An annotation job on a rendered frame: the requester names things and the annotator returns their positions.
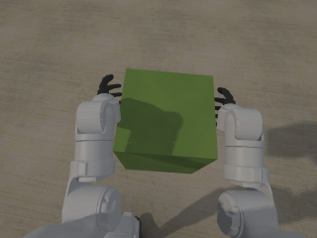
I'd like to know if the carton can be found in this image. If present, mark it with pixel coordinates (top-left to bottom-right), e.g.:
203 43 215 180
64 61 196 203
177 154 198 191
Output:
113 68 218 175

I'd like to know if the right robot forearm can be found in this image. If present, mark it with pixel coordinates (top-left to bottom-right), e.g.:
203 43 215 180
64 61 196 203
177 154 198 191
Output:
216 103 278 222

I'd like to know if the left robot upper arm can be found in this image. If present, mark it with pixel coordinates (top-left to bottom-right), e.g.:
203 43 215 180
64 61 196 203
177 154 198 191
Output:
23 184 122 238

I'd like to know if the right robot hand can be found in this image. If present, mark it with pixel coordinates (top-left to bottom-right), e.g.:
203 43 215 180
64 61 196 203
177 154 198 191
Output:
214 87 236 126

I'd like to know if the left robot hand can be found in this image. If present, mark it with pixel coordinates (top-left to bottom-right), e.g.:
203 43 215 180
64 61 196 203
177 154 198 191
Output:
97 74 122 104

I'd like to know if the robot left shin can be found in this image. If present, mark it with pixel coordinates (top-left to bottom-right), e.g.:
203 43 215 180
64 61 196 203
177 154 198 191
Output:
122 212 136 218

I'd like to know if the right robot upper arm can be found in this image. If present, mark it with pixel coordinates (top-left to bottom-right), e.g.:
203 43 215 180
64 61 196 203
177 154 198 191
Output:
217 189 307 238

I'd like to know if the left robot forearm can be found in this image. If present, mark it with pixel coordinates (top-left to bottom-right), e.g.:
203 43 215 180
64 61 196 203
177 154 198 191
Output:
61 93 121 220

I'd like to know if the robot left thigh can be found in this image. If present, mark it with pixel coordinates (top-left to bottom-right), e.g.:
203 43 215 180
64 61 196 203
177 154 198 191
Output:
104 216 140 238

